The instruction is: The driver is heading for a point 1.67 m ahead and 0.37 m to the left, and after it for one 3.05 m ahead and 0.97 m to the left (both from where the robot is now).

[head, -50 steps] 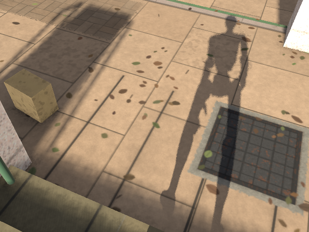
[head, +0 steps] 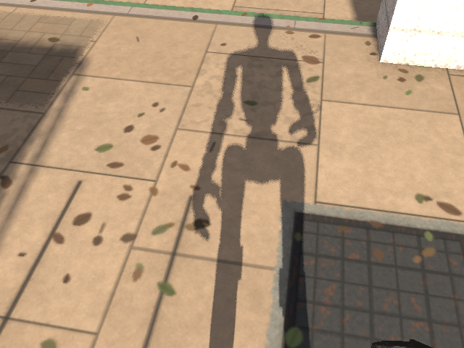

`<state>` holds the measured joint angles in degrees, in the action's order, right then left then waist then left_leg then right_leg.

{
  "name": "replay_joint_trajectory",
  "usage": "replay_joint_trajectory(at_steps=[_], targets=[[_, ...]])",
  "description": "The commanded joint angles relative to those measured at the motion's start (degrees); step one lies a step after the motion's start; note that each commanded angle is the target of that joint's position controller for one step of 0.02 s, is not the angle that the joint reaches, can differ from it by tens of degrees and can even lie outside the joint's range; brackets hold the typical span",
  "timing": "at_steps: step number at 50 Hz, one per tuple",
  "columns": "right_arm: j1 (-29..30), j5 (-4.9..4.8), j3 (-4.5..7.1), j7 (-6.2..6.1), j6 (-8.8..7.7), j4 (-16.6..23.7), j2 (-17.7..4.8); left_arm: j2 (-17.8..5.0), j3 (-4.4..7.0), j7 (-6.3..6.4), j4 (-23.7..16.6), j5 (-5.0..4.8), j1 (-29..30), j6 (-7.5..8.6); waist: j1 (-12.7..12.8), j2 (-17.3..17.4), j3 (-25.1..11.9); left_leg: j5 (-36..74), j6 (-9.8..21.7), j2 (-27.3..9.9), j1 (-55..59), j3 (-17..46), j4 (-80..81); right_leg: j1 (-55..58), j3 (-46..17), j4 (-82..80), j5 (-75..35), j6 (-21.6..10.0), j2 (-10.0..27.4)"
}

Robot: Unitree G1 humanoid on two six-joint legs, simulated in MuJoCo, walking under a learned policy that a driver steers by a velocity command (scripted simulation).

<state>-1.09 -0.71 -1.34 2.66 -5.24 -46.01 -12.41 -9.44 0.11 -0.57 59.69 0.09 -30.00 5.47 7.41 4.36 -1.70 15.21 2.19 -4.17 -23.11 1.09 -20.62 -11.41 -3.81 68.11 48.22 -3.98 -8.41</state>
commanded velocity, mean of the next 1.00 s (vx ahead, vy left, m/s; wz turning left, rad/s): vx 0.32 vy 0.00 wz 0.33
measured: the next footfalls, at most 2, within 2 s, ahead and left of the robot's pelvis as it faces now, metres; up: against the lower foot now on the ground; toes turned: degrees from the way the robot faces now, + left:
right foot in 0.38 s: +0.40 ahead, -0.09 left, +0.00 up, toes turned +14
left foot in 0.82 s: +0.31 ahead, +0.15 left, +0.00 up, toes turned +25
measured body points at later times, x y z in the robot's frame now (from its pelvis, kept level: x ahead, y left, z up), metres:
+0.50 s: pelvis +0.25 -0.01 -0.03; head +0.28 -0.02 +0.42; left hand +0.42 +0.26 -0.10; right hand +0.35 -0.27 -0.17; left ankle +0.15 +0.11 -0.68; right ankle +0.36 -0.10 -0.76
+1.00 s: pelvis +0.33 +0.06 -0.01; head +0.34 +0.09 +0.44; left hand +0.33 +0.36 -0.14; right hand +0.53 -0.14 -0.12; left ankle +0.27 +0.13 -0.76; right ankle +0.43 -0.07 -0.68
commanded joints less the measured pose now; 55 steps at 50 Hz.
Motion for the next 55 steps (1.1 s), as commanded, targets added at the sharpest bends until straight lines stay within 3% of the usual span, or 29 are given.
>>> replay_joint_trajectory(at_steps=[1,2,3,4,6,8,10,11,13,15,18,19,20,21,22,23,25,27,34,38,40,41,42,43,44,45,47,49,55], targets=[[-32.87,-1.15,5.21,-0.9,-0.35,-9.33,-10.67,0.67,0.74,0.76,0.89,-2.65,-6.93,-0.19,-13.05,8.4,-16.07,26.31,12.99,-13.21,52.2,10.71,-19.29,-35.45,-3.71,39.58,-4.27,0.49,0.86],[-35.32,-2.81,6.5,-0.53,0.84,-10.88,-14.47,-3.05,0.15,0.88,-2.54,-3.79,-7.74,1.22,-13.59,12.62,-22.35,3.29,19.92,-19.66,60.01,29.08,-15.33,-49.77,-2.68,54.21,-1.02,3.23,3.69],[-34.16,-3.33,6.6,-0.94,1.77,-10.62,-13.2,-4.34,0.19,0.82,-7.1,-4.78,0.6,2.11,-15.2,10.15,-20.61,-27.69,21.57,-20.49,60.48,36.63,-5.17,-60.48,-1.57,46.54,-8.83,2.98,8.14],[-25.69,-0.94,5.43,-1.96,2.16,-8.34,-7.55,-6.0,1.05,1.93,-10.39,-4.39,12.44,1.7,-14.48,-2.47,-9.93,-39.72,16.93,-18.05,45.71,37.38,2.99,-59.89,0.46,37.83,-20.63,2.38,10.95],[-14.19,0.97,4.1,-2.29,0.06,-5.53,-5.48,-6.9,2.3,3.43,-13.15,-1.96,16.69,0.86,-6.98,-6.98,-1.13,-28.66,15.69,-16.47,21.69,37.56,3.96,-51.35,-2.69,25.43,-30.84,2.31,13.74],[-10.9,0.96,3.56,-2.42,-0.34,-5.16,-4.49,-5.12,2.66,3.49,-13.77,-0.08,15.15,0.23,-3.07,-4.48,4.29,-19.97,13.49,-8.22,1.93,22.87,5.14,-39.5,-2.27,8.72,-34.24,3.38,15.33],[-12.2,0.41,4.41,-4.06,0.27,-4.19,-6.83,-3.67,2.26,3.47,-15.58,0.96,19.04,0.39,-4.42,-0.85,1.9,-11.36,11.95,-1.61,-6.46,12.44,6.17,-23.75,1.88,-14.0,-42.31,5.63,12.57],[-14.09,-0.18,4.74,-4.7,0.51,-4.53,-7.47,-2.97,2.11,3.17,-16.52,0.69,21.86,0.39,-5.33,0.69,0.27,-10.27,11.53,-0.14,-8.23,10.32,5.86,-16.68,2.69,-20.57,-47.76,7.04,10.66],[-17.24,-0.95,5.72,-5.26,0.74,-4.77,-9.47,-3.5,2.16,2.47,-17.68,-1.03,26.3,-0.14,-6.87,1.38,-0.26,-12.34,12.31,-2.32,-5.1,12.44,6.02,-13.3,2.18,-27.95,-52.42,8.52,8.59],[-19.01,-1.63,6.12,-5.44,1.13,-4.88,-8.74,-5.32,2.75,2.37,-19.28,-1.12,29.55,-0.51,-7.86,0.88,0.73,-10.55,10.75,-3.1,0.25,15.15,2.85,-13.84,0.7,-33.78,-52.21,7.93,7.66],[-21.35,-1.99,6.47,-5.88,2.16,-4.25,-6.73,-7.59,4.05,1.88,-19.94,0.1,28.35,0.41,-7.15,0.57,-1.8,-11.7,7.02,-0.68,7.5,18.27,-6.17,-8.5,0.42,-42.06,-51.91,4.54,6.97],[-20.19,-1.57,6.29,-5.88,2.32,-2.95,-5.53,-9.05,4.73,1.92,-19.07,0.75,23.84,0.76,-4.88,-0.59,-4.4,-12.05,4.82,2.51,4.71,16.53,-12.99,-0.28,0.16,-43.85,-56.52,2.62,9.26],[-19.98,-0.47,5.52,-5.62,1.82,-0.68,-2.57,-13.28,5.88,2.33,-17.99,1.86,14.61,0.81,-2.14,-7.87,-12.36,-25.99,1.45,7.28,-8.12,11.95,-29.4,18.98,-7.77,-37.95,-77.07,-2.13,20.83],[-27.52,-0.77,3.96,-4.75,0.91,0.97,-0.3,-15.86,6.59,1.73,-17.5,0.73,10.29,0.13,-3.3,-22.91,-24.71,-55.44,-0.58,11.74,-19.32,9.98,-44.98,33.97,-25.41,-38.65,-81.01,-12.25,36.53],[-26.79,-1.18,5.26,-4.28,1.08,0.79,-6.52,-13.89,6.55,1.77,-18.95,-0.14,12.35,-0.48,-3.46,-17.83,-24.27,-53.38,-1.76,7.44,-24.48,10.6,-52.72,30.7,-30.57,-41.85,-64.94,-13.16,36.56],[-21.02,-1.08,6.36,-4.59,2.34,1.63,-8.8,-11.03,5.72,2.13,-19.74,-0.07,15.66,-1.1,-3.12,-13.53,-17.01,-48.45,-2.78,5.49,-27.27,7.62,-55.3,24.19,-24.06,-43.63,-59.32,-11.34,33.12],[-18.12,-0.6,7.21,-5.56,5.31,2.54,-7.98,-7.92,4.65,2.26,-19.71,0.27,23.74,-2.38,-7.41,-10.49,-6.98,-42.66,-4.25,2.01,-22.8,4.66,-51.65,6.45,-13.95,-47.97,-55.37,-8.59,27.9],[-19.23,-0.39,7.31,-5.33,6.96,3.01,-5.53,-9.07,5.16,1.53,-19.57,1.56,27.29,-2.6,-10.06,-12.18,-3.26,-37.86,-4.39,2.32,-14.39,1.82,-48.66,-5.88,-5.95,-51.76,-53.9,-7.47,23.71],[-10.4,-0.23,6.72,-3.39,6.79,7.17,-4.62,-12.45,6.18,2.33,-18.12,0.07,26.93,-2.75,-8.61,-11.92,-6.86,-26.99,-3.08,1.9,-5.46,-0.22,-27.73,-4.12,2.32,-52.7,-56.15,-8.52,25.65],[-8.81,0.07,6.81,-2.26,6.54,7.65,-5.51,-14.39,6.79,1.65,-16.33,-1.61,23.58,-3.41,-7.67,-12.85,-6.27,-30.57,-0.46,3.37,1.12,-2.59,-16.7,-4.31,0.95,-53.28,-31.89,-6.39,26.21],[-12.35,0.52,6.99,-2.16,5.99,5.32,-5.33,-12.73,6.14,1.25,-15.38,-1.84,22.7,-3.48,-8.9,-10.91,-5.54,-30.86,1.54,5.78,10.13,-5.12,-7.85,-7.54,2.38,-49.58,-24.73,-3.93,23.56],[-15.57,0.49,7.34,-2.45,5.67,4.02,-6.29,-10.21,5.31,0.85,-14.94,-1.43,22.37,-3.31,-9.97,-8.35,-5.87,-32.17,2.94,4.27,17.29,-2.51,-5.1,-11.67,4.68,-44.21,-22.39,-1.33,21.36],[-19.56,0.66,8.41,-3.02,5.17,3.4,-10.96,-5.75,3.88,0.05,-16.05,0.17,23.87,-2.83,-10.52,4.51,-5.95,-28.58,6.87,-8.32,24.96,14.63,0.26,-22.0,11.38,-25.35,-19.37,3.5,15.63],[-21.24,0.91,9.71,-2.82,4.65,3.91,-17.33,-8.5,4.67,0.17,-18.75,-0.13,25.93,-1.97,-11.62,14.11,-2.72,-41.12,15.71,-17.53,26.33,32.15,7.58,-38.58,9.17,-14.71,-13.75,4.27,9.37],[-20.68,1.44,9.04,-2.78,3.37,4.8,-14.31,-13.67,5.93,0.27,-18.51,-1.32,28.2,-1.36,-13.04,8.24,-0.95,-42.98,16.62,-17.35,24.51,32.07,8.99,-41.08,3.03,-7.68,-17.56,3.24,12.32],[-17.87,1.14,8.21,-2.88,2.31,4.92,-11.73,-14.28,6.36,0.12,-17.99,-2.02,27.24,-1.45,-11.11,6.75,0.17,-42.09,14.24,-15.56,24.26,27.47,8.62,-43.06,0.94,-6.53,-24.0,1.94,13.56],[-14.04,0.26,7.44,-3.17,1.36,4.96,-9.27,-12.68,6.28,0.49,-15.69,-1.14,25.08,-1.72,-9.19,2.94,0.61,-34.84,10.06,-12.38,22.2,19.15,10.31,-40.92,-0.41,-8.2,-33.28,1.66,15.2],[-14.49,0.91,7.14,-3.48,0.62,3.95,-7.82,-10.95,6.17,0.5,-14.43,-1.4,23.59,-1.88,-8.38,1.26,-0.07,-23.74,8.41,-10.45,21.8,12.41,11.34,-38.16,-0.94,-8.65,-39.86,2.06,14.28],[-16.5,1.09,7.52,-3.98,-0.47,0.49,-7.83,-8.81,5.78,0.37,-15.45,-1.37,25.64,-2.34,-9.42,0.51,1.78,-13.4,6.75,-9.83,22.87,0.69,12.08,-36.4,-3.67,-19.22,-50.79,3.01,11.04]])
